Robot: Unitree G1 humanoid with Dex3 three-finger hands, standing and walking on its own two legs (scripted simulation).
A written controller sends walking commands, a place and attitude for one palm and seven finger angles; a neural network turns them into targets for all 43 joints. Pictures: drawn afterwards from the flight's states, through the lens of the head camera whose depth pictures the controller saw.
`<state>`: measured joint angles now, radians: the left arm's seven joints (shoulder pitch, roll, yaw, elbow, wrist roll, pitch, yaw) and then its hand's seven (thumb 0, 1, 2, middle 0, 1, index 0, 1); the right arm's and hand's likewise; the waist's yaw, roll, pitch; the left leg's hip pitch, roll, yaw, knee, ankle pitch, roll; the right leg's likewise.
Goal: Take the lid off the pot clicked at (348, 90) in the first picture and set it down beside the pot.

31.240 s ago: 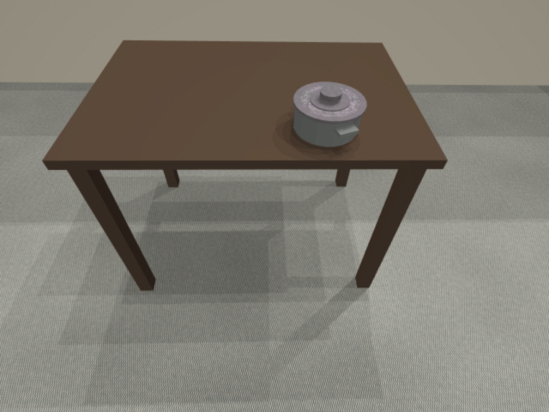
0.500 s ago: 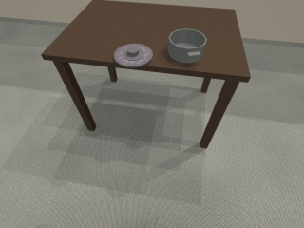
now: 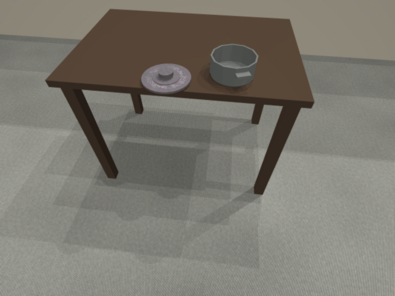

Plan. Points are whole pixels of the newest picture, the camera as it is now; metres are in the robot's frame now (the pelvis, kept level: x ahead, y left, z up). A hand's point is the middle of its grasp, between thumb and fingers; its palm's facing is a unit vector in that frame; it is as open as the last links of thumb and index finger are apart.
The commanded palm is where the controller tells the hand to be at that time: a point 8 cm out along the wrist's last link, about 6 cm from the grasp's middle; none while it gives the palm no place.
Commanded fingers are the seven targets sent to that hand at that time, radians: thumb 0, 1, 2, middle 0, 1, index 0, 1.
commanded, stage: stop stepping back and stand still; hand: left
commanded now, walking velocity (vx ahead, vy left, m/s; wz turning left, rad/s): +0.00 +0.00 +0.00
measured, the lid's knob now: (165, 72) +0.84 +0.14 -0.02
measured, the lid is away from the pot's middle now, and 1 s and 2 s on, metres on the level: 0.26 0.26 0.26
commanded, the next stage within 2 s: let the arm hang, fingers relaxed in 0.02 s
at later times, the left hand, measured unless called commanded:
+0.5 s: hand out of the picture -0.03 +0.14 -0.18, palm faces +0.02 -0.99 -0.15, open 7.4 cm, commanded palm none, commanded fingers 0.00 0.90 0.90 -0.20 -0.30 -0.20 -0.30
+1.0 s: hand out of the picture -0.02 +0.14 -0.18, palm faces +0.03 -0.98 -0.18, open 7.3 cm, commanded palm none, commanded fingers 0.00 0.90 0.90 -0.20 -0.30 -0.20 -0.30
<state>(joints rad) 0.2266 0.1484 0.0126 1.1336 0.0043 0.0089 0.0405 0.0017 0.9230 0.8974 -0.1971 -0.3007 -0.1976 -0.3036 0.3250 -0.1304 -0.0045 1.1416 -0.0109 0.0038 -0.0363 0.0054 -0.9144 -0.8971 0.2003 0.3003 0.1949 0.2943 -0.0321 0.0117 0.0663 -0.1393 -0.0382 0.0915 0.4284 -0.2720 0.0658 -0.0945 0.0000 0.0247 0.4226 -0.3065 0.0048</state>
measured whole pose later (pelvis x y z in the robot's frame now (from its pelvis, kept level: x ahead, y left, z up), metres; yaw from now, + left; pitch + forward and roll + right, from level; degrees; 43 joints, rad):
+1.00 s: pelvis +0.00 -0.02 +0.00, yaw +0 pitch -1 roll +0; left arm 0.28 0.11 0.01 1.16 0.01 -0.01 0.05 0.01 0.92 0.90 -0.20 -0.30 -0.20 -0.30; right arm 0.29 -0.10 -0.01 1.15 0.00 -0.01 -0.04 0.00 -0.91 -0.90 0.20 0.30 0.19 0.29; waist -0.02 0.01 0.07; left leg -0.15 -0.01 0.08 0.44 -0.27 0.04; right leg -0.11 0.02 0.01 0.43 -0.31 -0.02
